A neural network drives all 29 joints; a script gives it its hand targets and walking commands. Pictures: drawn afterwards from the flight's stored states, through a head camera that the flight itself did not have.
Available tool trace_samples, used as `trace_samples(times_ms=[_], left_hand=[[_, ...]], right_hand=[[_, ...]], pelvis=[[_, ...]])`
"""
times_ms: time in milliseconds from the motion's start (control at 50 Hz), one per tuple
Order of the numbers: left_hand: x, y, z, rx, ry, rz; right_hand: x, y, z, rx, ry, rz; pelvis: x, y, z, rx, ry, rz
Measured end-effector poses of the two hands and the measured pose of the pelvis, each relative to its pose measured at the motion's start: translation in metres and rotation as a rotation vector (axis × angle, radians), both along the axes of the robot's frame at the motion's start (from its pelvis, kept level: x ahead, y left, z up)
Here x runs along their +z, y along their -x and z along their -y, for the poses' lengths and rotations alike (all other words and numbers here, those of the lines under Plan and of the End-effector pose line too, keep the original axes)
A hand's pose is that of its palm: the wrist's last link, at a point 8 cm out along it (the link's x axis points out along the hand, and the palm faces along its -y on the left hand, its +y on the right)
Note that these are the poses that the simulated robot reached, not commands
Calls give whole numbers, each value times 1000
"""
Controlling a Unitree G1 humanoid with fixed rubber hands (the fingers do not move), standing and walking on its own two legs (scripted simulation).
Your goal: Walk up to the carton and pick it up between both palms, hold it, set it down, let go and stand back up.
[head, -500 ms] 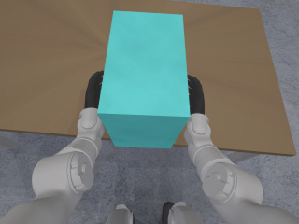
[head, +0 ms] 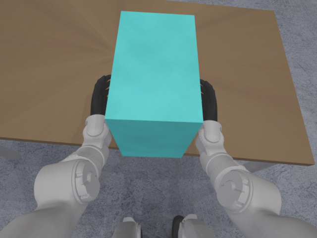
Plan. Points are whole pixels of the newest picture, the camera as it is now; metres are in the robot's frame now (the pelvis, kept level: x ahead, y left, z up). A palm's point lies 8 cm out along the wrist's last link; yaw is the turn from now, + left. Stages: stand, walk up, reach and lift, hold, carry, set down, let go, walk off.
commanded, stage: reach and lift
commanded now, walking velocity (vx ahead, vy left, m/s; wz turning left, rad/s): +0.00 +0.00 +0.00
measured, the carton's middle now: (154, 93) +0.50 +0.02 -0.03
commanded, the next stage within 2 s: none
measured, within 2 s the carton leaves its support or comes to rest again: leaves its support in 1.12 s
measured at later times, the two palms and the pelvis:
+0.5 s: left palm (99, 109) +0.43 +0.16 +0.00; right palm (208, 114) +0.42 -0.11 +0.00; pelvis +0.00 +0.01 +0.00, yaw -1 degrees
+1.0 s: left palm (99, 118) +0.40 +0.16 +0.00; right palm (210, 121) +0.40 -0.12 +0.00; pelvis -0.01 +0.00 -0.01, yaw +0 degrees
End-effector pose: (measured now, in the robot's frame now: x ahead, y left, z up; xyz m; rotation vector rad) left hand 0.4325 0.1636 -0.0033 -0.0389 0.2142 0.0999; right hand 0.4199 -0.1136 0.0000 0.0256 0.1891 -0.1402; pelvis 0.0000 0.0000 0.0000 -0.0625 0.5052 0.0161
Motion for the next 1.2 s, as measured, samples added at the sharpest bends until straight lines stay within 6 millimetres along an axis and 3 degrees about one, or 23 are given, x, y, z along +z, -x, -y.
trace_samples(times_ms=[720,1020,1200], left_hand=[[-1,10,0,15,4,29],[2,29,3,19,-7,5],[19,45,5,9,-41,-13]], right_hand=[[1,8,-1,9,37,28],[5,25,2,19,60,-9],[20,42,4,14,57,-29]], pelvis=[[-4,4,-4,0,27,-31],[-6,6,-2,15,34,4],[-7,11,0,32,35,61]])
